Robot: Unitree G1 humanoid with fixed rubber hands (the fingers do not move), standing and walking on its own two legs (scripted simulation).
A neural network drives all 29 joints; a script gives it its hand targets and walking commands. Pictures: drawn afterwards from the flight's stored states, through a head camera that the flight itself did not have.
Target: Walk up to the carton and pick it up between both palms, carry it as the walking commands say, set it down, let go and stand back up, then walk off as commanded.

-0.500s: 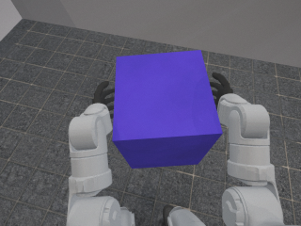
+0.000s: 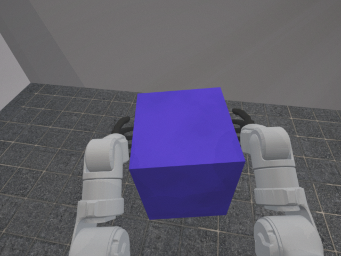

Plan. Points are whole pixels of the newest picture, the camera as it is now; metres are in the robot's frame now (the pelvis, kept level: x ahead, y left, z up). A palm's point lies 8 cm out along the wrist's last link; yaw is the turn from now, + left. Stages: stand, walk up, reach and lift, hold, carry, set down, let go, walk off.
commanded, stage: carry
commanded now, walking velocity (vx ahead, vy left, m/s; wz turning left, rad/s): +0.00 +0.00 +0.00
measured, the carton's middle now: (183, 156) +0.35 -0.01 +0.05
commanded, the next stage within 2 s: none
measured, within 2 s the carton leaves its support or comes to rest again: neither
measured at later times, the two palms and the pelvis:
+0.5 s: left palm (91, 169) +0.29 +0.19 +0.10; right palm (225, 153) +0.31 -0.10 +0.11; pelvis -0.03 +0.03 -0.01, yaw +5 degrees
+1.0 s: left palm (18, 245) +0.16 +0.30 +0.07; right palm (170, 191) +0.25 +0.02 +0.07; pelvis -0.06 +0.07 -0.01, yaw +20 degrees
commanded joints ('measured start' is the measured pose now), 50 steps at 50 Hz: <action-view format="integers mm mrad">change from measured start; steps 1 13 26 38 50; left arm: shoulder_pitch -849 -882 -609 -373 -99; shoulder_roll -1048 -1089 -1140 -1117 -1052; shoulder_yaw -645 -596 -619 -734 -804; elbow -131 -83 -227 -360 -529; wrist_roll -407 -446 -391 -427 -339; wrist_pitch -37 -22 -1 -30 -33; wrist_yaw -216 -228 -239 -254 -271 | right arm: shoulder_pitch -796 -791 -566 -340 -113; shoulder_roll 1131 1157 1216 1135 1118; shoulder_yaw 612 527 601 688 813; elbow -114 -70 -219 -477 -569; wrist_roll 447 417 431 351 395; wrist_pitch -35 -24 1 -39 -29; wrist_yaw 254 245 277 226 292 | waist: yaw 26 22 21 33 55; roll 6 -10 131 115 -150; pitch -441 -433 -431 -590 -414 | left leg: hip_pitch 121 147 143 255 -89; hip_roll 66 68 110 53 -135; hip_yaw -81 -86 -294 -291 46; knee -80 -117 -187 -110 62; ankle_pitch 37 32 212 519 -133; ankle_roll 11 14 95 135 20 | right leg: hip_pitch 156 126 -40 83 334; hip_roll -152 -142 -198 -70 -384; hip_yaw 119 104 -48 -27 -38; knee -125 -156 139 2 111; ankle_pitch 110 110 -61 -145 759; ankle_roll -19 -11 74 87 -7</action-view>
